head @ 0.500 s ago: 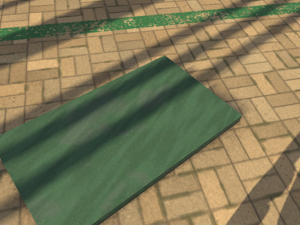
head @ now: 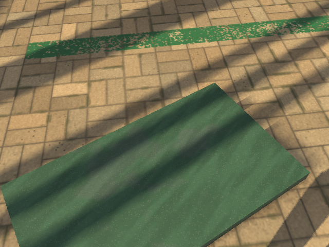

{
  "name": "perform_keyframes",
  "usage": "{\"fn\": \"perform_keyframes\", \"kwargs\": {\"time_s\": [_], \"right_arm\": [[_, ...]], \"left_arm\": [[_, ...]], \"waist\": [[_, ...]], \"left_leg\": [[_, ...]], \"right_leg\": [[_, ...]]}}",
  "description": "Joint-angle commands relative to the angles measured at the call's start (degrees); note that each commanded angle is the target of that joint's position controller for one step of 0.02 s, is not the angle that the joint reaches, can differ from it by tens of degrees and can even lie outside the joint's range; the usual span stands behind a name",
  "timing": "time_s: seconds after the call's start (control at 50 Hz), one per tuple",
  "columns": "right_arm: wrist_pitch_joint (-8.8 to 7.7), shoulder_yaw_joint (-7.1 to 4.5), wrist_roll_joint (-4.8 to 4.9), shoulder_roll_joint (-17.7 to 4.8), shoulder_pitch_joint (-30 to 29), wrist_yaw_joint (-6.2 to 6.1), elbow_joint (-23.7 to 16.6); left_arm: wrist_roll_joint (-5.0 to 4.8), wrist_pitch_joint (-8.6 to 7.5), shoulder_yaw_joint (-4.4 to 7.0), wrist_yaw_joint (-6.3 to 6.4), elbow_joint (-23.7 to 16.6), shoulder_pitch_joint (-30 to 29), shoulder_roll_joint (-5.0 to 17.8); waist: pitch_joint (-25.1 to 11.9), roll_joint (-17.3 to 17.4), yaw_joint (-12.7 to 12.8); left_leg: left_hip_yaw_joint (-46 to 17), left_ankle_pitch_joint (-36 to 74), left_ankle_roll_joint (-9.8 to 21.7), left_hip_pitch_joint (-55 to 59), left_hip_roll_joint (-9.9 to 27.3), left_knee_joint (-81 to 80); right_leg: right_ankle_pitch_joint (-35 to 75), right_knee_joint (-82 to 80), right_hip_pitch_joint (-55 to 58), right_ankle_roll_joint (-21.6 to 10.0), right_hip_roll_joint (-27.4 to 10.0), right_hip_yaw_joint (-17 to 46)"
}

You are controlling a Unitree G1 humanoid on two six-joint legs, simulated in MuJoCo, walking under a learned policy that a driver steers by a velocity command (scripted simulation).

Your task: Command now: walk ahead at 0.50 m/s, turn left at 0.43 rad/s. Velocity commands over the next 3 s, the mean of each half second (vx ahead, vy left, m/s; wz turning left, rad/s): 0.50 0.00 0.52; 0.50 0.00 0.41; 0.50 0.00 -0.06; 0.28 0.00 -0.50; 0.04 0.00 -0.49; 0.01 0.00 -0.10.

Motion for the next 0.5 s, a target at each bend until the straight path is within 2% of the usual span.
{"fn": "perform_keyframes", "kwargs": {"time_s": [0.02, 0.06, 0.12, 0.16, 0.2, 0.22, 0.26, 0.28, 0.3, 0.32, 0.34, 0.36, 0.38, 0.4, 0.42, 0.44, 0.46, 0.48, 0.5], "right_arm": [[1.05, -1.09, -0.01, -2.36, 2.88, -0.36, -3.17], [1.40, -1.16, -0.54, -2.13, 0.91, -0.51, -4.10], [1.64, -0.97, -0.46, -1.51, -2.14, -0.07, -5.08], [1.58, -0.50, -0.30, -0.98, -6.61, 0.58, -7.12], [1.36, 0.16, -0.55, 0.21, -11.68, 1.57, -9.33], [1.35, 0.92, -0.84, 1.84, -14.31, 2.11, -11.02], [1.38, 1.47, -0.58, 2.15, -17.39, 3.12, -13.18], [1.32, 1.37, -0.44, 1.75, -17.47, 3.41, -13.95], [1.23, 0.66, -0.66, 0.34, -14.62, 3.43, -14.02], [1.33, -0.31, -0.48, -1.39, -10.24, 3.44, -13.47], [1.27, -1.77, -0.21, -4.01, -6.53, 3.45, -11.70], [1.38, -2.97, 0.11, -4.72, -0.98, 3.36, -10.26], [1.91, -4.69, 0.40, -6.80, 5.56, 2.68, -8.15], [2.43, -6.04, -0.13, -10.80, 9.72, 1.55, -7.43], [1.45, -5.49, -2.42, -11.91, 7.85, 1.22, -9.04], [0.22, -4.27, -2.97, -8.55, 5.80, 1.37, -9.86], [-0.94, -3.73, -2.19, -7.24, 4.56, 1.89, -9.36], [-1.70, -3.18, -1.22, -4.76, 1.51, 2.08, -9.17], [-1.92, -2.69, -1.12, -2.96, -1.15, 1.89, -9.89]], "left_arm": [[0.03, -1.98, 1.76, 0.25, -1.73, -2.02, 5.77], [0.37, -1.96, 2.08, 0.62, -0.36, -1.32, 6.63], [0.49, -0.95, 2.06, 1.26, 1.18, 0.56, 6.96], [0.00, 0.14, 2.18, 1.41, 2.06, 1.68, 7.77], [0.08, 1.11, 2.40, 1.64, 2.76, 3.88, 8.98], [-0.34, 1.72, 2.75, 1.87, 3.52, 5.24, 10.03], [-1.10, 3.02, 3.00, 1.86, 3.93, 6.82, 11.22], [-1.21, 3.53, 3.04, 2.04, 3.89, 6.48, 11.86], [-1.15, 3.77, 3.02, 2.22, 3.75, 5.54, 12.57], [-1.36, 4.05, 3.02, 2.55, 3.35, 4.23, 13.39], [-1.34, 4.48, 2.61, 2.90, 2.88, 5.61, 12.10], [-1.81, 4.34, 2.44, 3.08, 2.92, 5.14, 12.92], [-2.46, 3.17, 2.29, 2.80, 2.23, 4.55, 12.90], [-2.19, 1.35, 1.04, 2.17, -1.06, 0.27, 9.18], [-2.01, -1.14, 0.32, 0.98, -3.37, -1.51, 7.41], [-3.28, -2.07, 0.79, 0.23, -4.19, -6.30, 8.13], [-3.19, -2.30, 0.54, 0.16, -5.50, -7.67, 6.68], [-2.15, -2.17, 0.70, 0.55, -5.03, -7.33, 6.50], [-1.83, -1.75, 0.94, 0.74, -4.25, -5.71, 6.64]], "waist": [[-2.16, -7.55, -1.35], [-0.94, -6.54, -1.17], [0.27, -5.67, 0.04], [2.27, -5.01, 1.44], [3.49, -4.27, 3.65], [4.02, -4.48, 4.54], [4.86, -3.98, 5.52], [3.97, -4.66, 4.80], [0.86, -7.11, 2.37], [-2.60, -9.25, -0.75], [-6.58, -7.39, -2.11], [-10.64, -7.85, -5.86], [-14.03, -5.87, -9.80], [-14.87, 6.04, -11.54], [-22.49, 7.07, -9.06], [-17.29, -0.40, -9.01], [-10.57, -3.42, -5.89], [-6.44, -3.75, -3.21], [-4.18, -1.41, -1.24]], "left_leg": [[-2.83, 5.12, -0.91, -6.15, 4.15, 0.82], [-3.13, 9.29, -1.76, -9.09, 4.22, -1.74], [-2.49, 13.49, -1.96, -14.17, 3.97, -3.74], [-1.16, 13.19, -1.52, -17.17, 3.78, -9.03], [1.99, 14.10, -1.16, -18.35, 3.21, -13.83], [2.84, 10.88, -0.55, -20.04, 3.61, -14.67], [7.45, 3.99, 0.86, -19.45, 2.13, -17.86], [9.05, 3.13, 1.75, -17.30, 0.93, -19.31], [11.43, -0.35, 3.23, -12.02, -2.01, -17.75], [12.81, -1.87, 4.68, -5.55, -4.77, -18.86], [15.10, -1.84, 6.10, 2.31, -8.96, -18.62], [15.06, 2.00, 8.16, 15.46, -11.14, -23.69], [10.80, 8.34, 10.67, 33.51, -11.29, -30.88], [-13.61, 5.10, 17.94, 48.61, 1.46, -40.77], [-35.25, 5.43, 21.18, 48.70, 10.96, -45.52], [-32.22, 4.90, 18.66, 41.68, 10.76, -46.37], [-28.04, 7.54, 16.52, 34.17, 8.91, -47.27], [-23.29, 9.79, 14.96, 28.99, 6.57, -48.55], [-19.90, 11.24, 14.50, 24.32, 4.93, -49.42]], "right_leg": [[6.90, -16.45, 4.33, -8.56, -16.12, 11.24], [10.41, -16.98, 5.20, -8.67, -15.90, 7.21], [11.53, -16.77, 9.87, -8.39, -16.34, 3.69], [11.08, -16.60, 12.47, -7.64, -16.38, 1.48], [12.34, -16.22, 15.72, -7.20, -17.11, -0.42], [14.85, -16.06, 17.88, -7.16, -19.13, -0.53], [19.13, -14.45, 19.85, -6.94, -19.55, -2.37], [25.41, -12.80, 20.71, -6.27, -19.61, -3.46], [40.83, -7.93, 20.80, -5.74, -19.69, -4.85], [55.79, -1.47, 20.68, -4.76, -19.16, -6.38], [65.98, 6.79, 18.80, -3.40, -16.32, -8.33], [66.41, 15.86, 12.56, -1.74, -14.99, -8.56], [54.99, 27.21, 0.23, 1.12, -11.99, -8.20], [7.00, 51.81, -20.88, 5.14, -3.84, -4.85], [-15.09, 60.67, -24.30, 3.61, -1.34, 10.01], [-15.37, 58.27, -25.00, 1.90, -3.59, 13.64], [-14.08, 52.08, -24.46, 0.80, -4.95, 13.50], [-13.27, 46.31, -23.36, 0.53, -6.64, 12.91], [-11.89, 43.24, -20.79, 0.63, -7.31, 12.58]]}}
